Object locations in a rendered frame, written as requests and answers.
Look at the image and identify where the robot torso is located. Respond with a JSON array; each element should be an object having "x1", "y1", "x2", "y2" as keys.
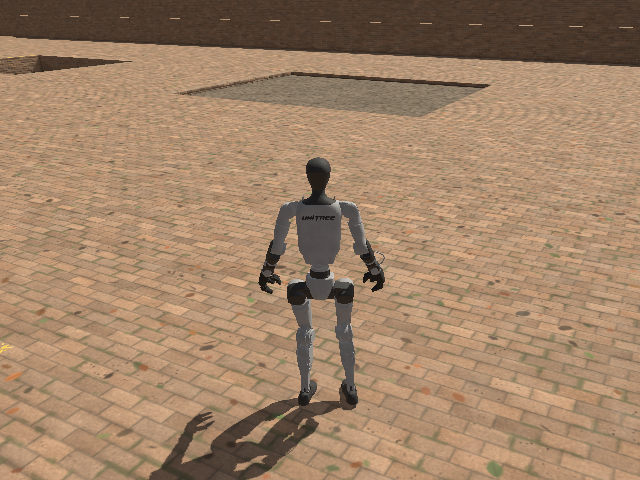
[{"x1": 296, "y1": 196, "x2": 342, "y2": 300}]

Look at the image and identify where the right robot forearm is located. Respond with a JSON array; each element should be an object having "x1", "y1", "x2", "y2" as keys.
[{"x1": 360, "y1": 239, "x2": 381, "y2": 275}]

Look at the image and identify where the robot left upper arm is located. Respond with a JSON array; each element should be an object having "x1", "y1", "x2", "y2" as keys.
[{"x1": 270, "y1": 201, "x2": 298, "y2": 255}]

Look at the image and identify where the left robot hand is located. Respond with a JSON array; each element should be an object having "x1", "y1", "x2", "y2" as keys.
[{"x1": 258, "y1": 272, "x2": 281, "y2": 294}]

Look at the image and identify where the right robot hand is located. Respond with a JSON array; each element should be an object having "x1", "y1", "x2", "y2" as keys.
[{"x1": 363, "y1": 268, "x2": 385, "y2": 292}]

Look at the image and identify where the right robot foot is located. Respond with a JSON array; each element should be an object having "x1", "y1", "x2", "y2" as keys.
[{"x1": 341, "y1": 379, "x2": 358, "y2": 405}]

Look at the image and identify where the left robot forearm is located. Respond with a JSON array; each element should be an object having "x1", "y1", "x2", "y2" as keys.
[{"x1": 261, "y1": 240, "x2": 281, "y2": 277}]

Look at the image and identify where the robot right upper arm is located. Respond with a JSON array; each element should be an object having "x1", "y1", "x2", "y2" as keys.
[{"x1": 339, "y1": 201, "x2": 369, "y2": 255}]

